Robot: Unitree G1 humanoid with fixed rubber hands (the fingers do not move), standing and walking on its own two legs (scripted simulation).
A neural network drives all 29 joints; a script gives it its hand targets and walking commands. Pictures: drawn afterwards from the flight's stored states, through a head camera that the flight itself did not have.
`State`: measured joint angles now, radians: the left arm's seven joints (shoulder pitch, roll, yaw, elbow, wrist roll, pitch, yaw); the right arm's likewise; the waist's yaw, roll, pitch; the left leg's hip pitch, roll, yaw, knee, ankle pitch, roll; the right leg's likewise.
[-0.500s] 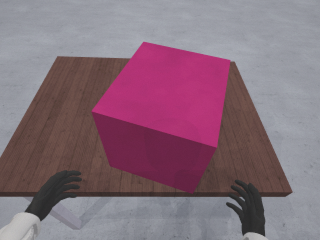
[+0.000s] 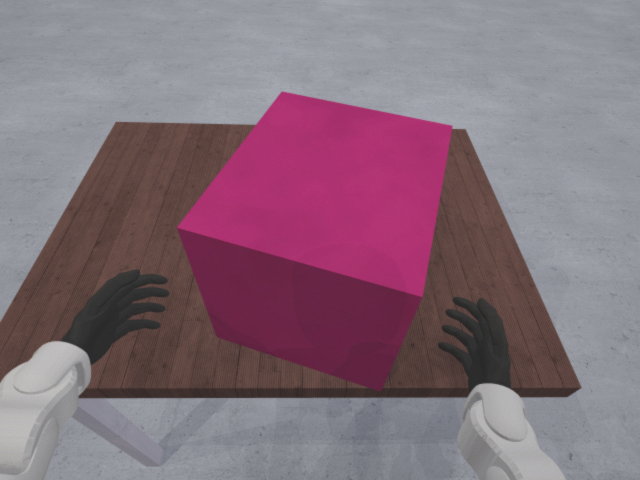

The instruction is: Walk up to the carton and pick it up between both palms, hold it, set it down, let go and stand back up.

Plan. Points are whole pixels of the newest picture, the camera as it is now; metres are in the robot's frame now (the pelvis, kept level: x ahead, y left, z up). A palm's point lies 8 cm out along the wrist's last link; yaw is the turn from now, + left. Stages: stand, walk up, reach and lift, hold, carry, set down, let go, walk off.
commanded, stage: reach and lift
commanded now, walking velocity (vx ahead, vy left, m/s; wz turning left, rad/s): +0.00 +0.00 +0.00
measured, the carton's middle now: (329, 236) +0.43 -0.01 +0.05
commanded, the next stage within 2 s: none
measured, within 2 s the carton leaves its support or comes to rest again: neither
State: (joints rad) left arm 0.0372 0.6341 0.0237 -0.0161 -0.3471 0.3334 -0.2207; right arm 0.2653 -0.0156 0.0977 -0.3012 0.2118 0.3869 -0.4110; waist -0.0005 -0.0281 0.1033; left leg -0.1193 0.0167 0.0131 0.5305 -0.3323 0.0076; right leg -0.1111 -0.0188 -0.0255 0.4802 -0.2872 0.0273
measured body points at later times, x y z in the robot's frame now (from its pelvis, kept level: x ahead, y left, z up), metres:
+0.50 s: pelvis -0.01 +0.00 +0.00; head +0.01 +0.02 +0.45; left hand +0.34 +0.26 +0.11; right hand +0.29 -0.18 +0.11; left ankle -0.02 +0.11 -0.74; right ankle -0.01 -0.14 -0.74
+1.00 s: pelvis +0.00 +0.00 +0.00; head +0.03 +0.02 +0.45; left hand +0.41 +0.24 +0.17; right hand +0.34 -0.21 +0.13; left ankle -0.02 +0.11 -0.74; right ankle -0.01 -0.14 -0.73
